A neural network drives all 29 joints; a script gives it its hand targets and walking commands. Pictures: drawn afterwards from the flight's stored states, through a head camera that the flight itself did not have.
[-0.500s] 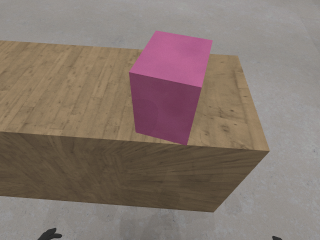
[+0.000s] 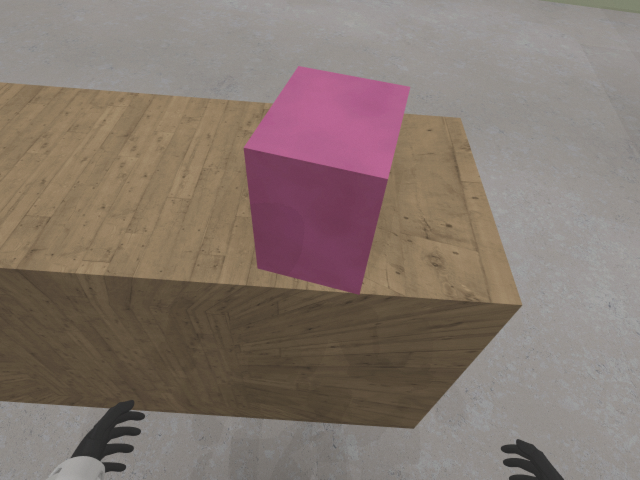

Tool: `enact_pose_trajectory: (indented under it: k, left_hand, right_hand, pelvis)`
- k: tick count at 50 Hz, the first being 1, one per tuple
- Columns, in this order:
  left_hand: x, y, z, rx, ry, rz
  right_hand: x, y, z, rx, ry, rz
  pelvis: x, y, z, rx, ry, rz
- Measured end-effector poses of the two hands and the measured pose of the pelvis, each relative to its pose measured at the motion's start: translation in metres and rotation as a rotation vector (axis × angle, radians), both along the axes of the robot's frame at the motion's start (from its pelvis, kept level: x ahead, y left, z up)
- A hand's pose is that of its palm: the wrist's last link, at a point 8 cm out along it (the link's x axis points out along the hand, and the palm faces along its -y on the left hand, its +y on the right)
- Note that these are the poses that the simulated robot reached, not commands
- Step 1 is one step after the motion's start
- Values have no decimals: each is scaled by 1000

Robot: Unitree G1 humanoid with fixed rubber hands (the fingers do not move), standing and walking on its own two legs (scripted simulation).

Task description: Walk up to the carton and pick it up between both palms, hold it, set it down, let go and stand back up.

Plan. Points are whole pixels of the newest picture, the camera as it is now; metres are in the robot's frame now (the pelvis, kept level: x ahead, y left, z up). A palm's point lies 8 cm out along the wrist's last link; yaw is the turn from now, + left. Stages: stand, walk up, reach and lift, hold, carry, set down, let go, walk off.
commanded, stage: reach and lift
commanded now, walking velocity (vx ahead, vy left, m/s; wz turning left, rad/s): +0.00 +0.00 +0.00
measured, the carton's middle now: (329, 182) +0.53 +0.00 +0.07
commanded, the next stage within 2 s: none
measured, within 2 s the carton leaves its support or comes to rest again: neither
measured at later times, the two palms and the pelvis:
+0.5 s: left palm (76, 459) +0.17 +0.27 -0.02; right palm out of the picture +0.13 -0.22 -0.02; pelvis -0.02 +0.02 +0.01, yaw +0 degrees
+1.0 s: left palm (100, 408) +0.21 +0.25 +0.02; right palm (513, 433) +0.18 -0.20 +0.04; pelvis -0.01 +0.01 +0.01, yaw +0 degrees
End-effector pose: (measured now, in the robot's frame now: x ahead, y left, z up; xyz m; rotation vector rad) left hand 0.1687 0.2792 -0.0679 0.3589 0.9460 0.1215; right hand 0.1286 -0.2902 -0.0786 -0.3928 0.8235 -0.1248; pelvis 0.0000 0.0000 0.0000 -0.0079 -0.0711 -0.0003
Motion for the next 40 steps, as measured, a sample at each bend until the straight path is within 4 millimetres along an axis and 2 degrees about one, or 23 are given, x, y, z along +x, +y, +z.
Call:
enact_pose_trajectory:
  k: [7, 16, 22, 27, 33, 40]
  left_hand:
    - [6, -3, 13, -40, -67, -12]
    - [-5, 1, 20, -106, -123, -4]
    - [-6, -2, 35, -153, -207, 12]
    - [-2, -7, 48, -181, -270, 12]
    - [2, -12, 54, -213, -298, 18]
    - [20, -24, 77, -276, -419, -16]
  right_hand:
    - [9, 9, 23, -2, -126, -44]
    - [5, 45, 42, 44, -193, -61]
    - [0, 65, 51, 86, -219, -81]
    - [8, 69, 65, 102, -254, -90]
    - [23, 69, 85, 114, -310, -116]
    - [39, 77, 107, 157, -398, -164]
  pelvis:
    - [1, 4, 6, -4, -63, 2]
    - [-11, 16, 11, -17, -84, 3]
    - [-18, 19, 11, -20, -94, 4]
    - [-22, 18, 11, -20, -99, 3]
    - [-22, 17, 11, -18, -96, 3]
    - [-18, 14, 12, -14, -86, 3]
